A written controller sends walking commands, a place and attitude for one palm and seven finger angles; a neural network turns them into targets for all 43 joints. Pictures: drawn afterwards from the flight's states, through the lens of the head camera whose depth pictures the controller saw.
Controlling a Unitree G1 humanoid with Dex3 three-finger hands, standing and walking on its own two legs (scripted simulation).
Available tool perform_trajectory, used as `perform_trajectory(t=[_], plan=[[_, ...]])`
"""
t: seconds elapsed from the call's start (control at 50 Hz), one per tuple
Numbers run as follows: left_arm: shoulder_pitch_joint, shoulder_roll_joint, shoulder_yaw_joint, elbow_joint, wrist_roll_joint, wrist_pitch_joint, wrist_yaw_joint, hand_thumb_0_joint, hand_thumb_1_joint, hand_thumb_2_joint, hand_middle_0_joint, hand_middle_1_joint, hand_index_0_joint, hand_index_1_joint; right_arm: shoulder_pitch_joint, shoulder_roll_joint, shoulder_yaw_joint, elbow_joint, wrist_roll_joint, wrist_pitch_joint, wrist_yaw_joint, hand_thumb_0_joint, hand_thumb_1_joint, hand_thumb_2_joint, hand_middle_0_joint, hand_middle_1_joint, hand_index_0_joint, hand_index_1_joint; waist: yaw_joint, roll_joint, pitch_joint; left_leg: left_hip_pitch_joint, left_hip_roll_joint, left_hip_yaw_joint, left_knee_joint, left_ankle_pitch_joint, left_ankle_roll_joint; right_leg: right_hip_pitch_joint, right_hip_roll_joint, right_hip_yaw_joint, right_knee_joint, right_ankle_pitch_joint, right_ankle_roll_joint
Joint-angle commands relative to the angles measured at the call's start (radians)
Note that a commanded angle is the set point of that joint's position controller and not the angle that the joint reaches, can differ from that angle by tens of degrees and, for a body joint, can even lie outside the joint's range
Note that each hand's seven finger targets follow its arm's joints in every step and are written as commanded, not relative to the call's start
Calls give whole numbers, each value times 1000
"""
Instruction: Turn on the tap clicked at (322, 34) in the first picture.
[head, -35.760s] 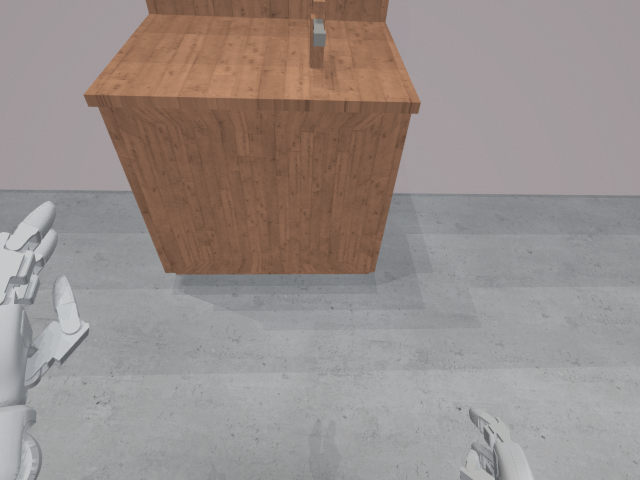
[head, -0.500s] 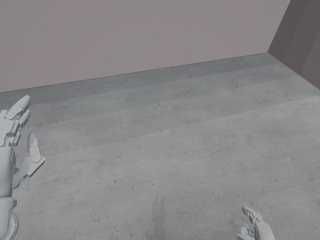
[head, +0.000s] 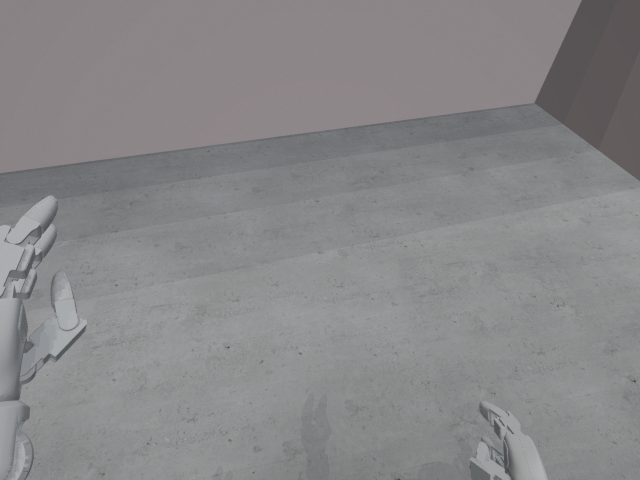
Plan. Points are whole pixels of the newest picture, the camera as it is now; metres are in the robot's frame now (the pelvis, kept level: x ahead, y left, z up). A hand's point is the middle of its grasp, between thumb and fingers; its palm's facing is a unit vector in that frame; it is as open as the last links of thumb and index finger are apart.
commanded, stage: bring the hand home and regain balance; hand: left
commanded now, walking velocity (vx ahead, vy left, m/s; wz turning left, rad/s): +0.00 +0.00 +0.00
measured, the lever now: out of the picture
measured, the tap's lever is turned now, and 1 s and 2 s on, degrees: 62 62 62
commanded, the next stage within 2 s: come to a stop and stand still in 0.12 s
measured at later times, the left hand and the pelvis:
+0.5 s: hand (51, 323) +0.22 +0.27 +0.16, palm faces +0.41 -0.82 -0.39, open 7.4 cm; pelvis +0.00 +0.02 +0.00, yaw +1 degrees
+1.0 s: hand (0, 263) +0.25 +0.32 +0.20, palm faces +0.51 -0.76 -0.41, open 7.4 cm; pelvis +0.01 +0.02 -0.01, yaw +1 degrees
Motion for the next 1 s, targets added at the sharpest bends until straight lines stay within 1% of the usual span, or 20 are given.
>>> perform_trajectory(t=[0.0, 0.04, 0.1, 0.16, 0.22, 0.28, 0.32, 0.34, 0.42, 0.48, 0.58, 0.62, 0.76, 0.86, 0.88, 0.9, 0.92, 0.94, 0.96, 0.98], plan=[[-84, 137, 110, -174, 3, -50, 23, 0, 900, 900, -200, -300, -200, -300, -82, -117, -31, -149, -3, -58, -14, 0, -900, -900, 200, 300, 200, 300, 3, 72, -60, -152, 107, -125, -158, -324, 47, 73, -132, 132, -58, -221, 25], [-107, 137, 105, -175, 3, -51, 22, 0, 900, 900, -200, -300, -200, -300, -76, -117, -32, -143, -4, -68, -17, 0, -900, -900, 200, 300, 200, 300, 2, 64, -68, -140, 99, -113, -135, -286, 44, 69, -141, 135, -53, -196, 19], [-124, 126, 88, -172, 2, -45, 20, 0, 900, 900, -200, -300, -200, -300, -62, -121, -35, -136, -5, -76, -15, 0, -900, -900, 200, 300, 200, 300, 1, 12, -72, -107, 70, -83, -81, -270, 37, 25, -162, 175, -98, -249, 12], [-130, 128, 89, -172, 2, -44, 22, 0, 900, 900, -200, -300, -200, -300, -63, -117, -32, -125, -10, -78, -14, 0, -900, -900, 200, 300, 200, 300, -1, 8, -80, -78, 66, -81, -68, -233, 36, 8, -172, 180, -101, -239, 4], [-141, 148, 104, -208, 2, -48, 27, 0, 900, 900, -200, -300, -200, -300, -68, -122, -34, -124, -10, -84, -15, 0, -900, -900, 200, 300, 200, 300, 1, 43, -109, -69, 79, -92, -88, -215, 36, 34, -167, 160, -69, -198, 5], [-116, 136, 104, -195, 3, -50, 27, 0, 900, 900, -200, -300, -200, -300, -74, -114, -25, -119, -12, -83, -15, 0, -900, -900, 200, 300, 200, 300, 2, 66, -72, -128, 102, -116, -137, -308, 42, 35, -146, 139, -50, -230, 11], [-120, 143, 114, -198, 6, -54, 26, 0, 900, 900, -200, -300, -200, -300, -86, -117, -25, -120, -15, -87, -18, 0, -900, -900, 200, 300, 200, 300, 3, 99, -61, -162, 121, -135, -168, -344, 46, 54, -131, 110, -9, -191, 15], [-116, 132, 109, -198, 7, -56, 27, 0, 900, 900, -200, -300, -200, -300, -78, -112, -21, -117, -14, -89, -17, 0, -900, -900, 200, 300, 200, 300, 3, 86, -64, -182, 130, -147, -180, -343, 48, 78, -125, 95, 15, -160, 17], [-102, 125, 110, -178, 4, -55, 22, 0, 900, 900, -200, -300, -200, -300, -79, -115, -25, -116, -11, -95, -18, 0, -900, -900, 200, 300, 200, 300, 4, 86, -77, -192, 127, -131, -162, -301, 44, 104, -128, 87, 46, -82, 17], [-94, 120, 102, -183, -3, -54, 21, 0, 900, 900, -200, -300, -200, -300, -69, -112, -26, -111, -10, -97, -15, 0, -900, -900, 200, 300, 200, 300, 1, 37, -107, -140, 106, -103, -103, -157, 31, 97, -147, 109, 40, -9, 7], [-92, 126, 99, -190, -11, -51, 21, 0, 900, 900, -200, -300, -200, -300, -83, -108, -25, -108, -10, -91, -15, 0, -900, -900, 200, 300, 200, 300, 0, 41, -116, -93, 99, -92, -79, -94, 25, 73, -156, 117, 34, 19, 5], [-107, 132, 105, -208, -10, -53, 22, 0, 900, 900, -200, -300, -200, -300, -86, -112, -27, -112, -9, -90, -16, 0, -900, -900, 200, 300, 200, 300, 0, 65, -121, -94, 102, -100, -87, -94, 22, 78, -154, 110, 41, 13, 4], [-74, 129, 107, -231, -16, -53, 24, 0, 900, 900, -200, -300, -200, -300, -88, -104, -26, -124, -6, -81, -15, 0, -900, -900, 200, 300, 200, 300, 0, 84, -163, -62, 116, -99, -74, 53, 16, 121, -149, 83, 91, 147, 8], [-70, 118, 96, -199, -19, -43, 22, 0, 900, 900, -200, -300, -200, -300, -89, -107, -25, -130, -4, -71, -15, 0, -900, -900, 200, 300, 200, 300, -1, 60, -128, -94, 109, -96, -79, -28, 15, 101, -152, 97, 64, 86, 10], [-1244, 1026, 730, -495, 155, -179, 21, 0, 900, 900, -200, -300, -200, -300, 93, -139, -14, -128, -67, -159, 9, 0, -900, -900, 200, 300, 200, 300, -16, 31, 95, -234, 112, -63, -1, 77, 40, -70, -124, 77, 12, -39, 82], [-638, 336, 299, 175, 4, -140, -37, 0, 900, 900, -200, -300, -200, -300, -71, -5, 25, -100, -10, -158, 16, 0, -900, -900, 200, 300, 200, 300, 10, 58, -167, -56, 75, -113, -15, 79, 33, -47, -187, 89, 39, -157, -18], [-399, 193, 220, 204, -26, -113, -61, 0, 900, 900, -200, -300, -200, -300, -62, -59, -18, -141, 13, -176, 27, 0, -900, -900, 200, 300, 200, 300, 43, 216, -191, 70, 51, -27, -77, 87, 7, -12, -117, 108, 75, -73, -40], [-347, 118, 115, 103, -47, -126, -75, 0, 900, 900, -200, -300, -200, -300, -47, -78, -30, -180, 17, -175, 35, 0, -900, -900, 200, 300, 200, 300, 30, 245, -174, -23, 94, -44, -72, 7, 6, 69, -157, 107, 124, -42, -20], [-254, 103, 92, 31, -52, -130, -72, 0, 900, 900, -200, -300, -200, -300, -30, -97, -33, -185, 16, -170, 55, 0, -900, -900, 200, 300, 200, 300, 34, 241, -141, -84, 104, -61, -95, -68, 16, 111, -155, 116, 136, -36, -12], [-183, 85, 59, -27, -51, -132, -68, 0, 900, 900, -200, -300, -200, -300, -37, -98, -31, -197, 20, -168, 71, 0, -900, -900, 200, 300, 200, 300, 44, 176, -121, -138, 100, -59, -103, -132, 27, 141, -156, 116, 130, -61, 0]])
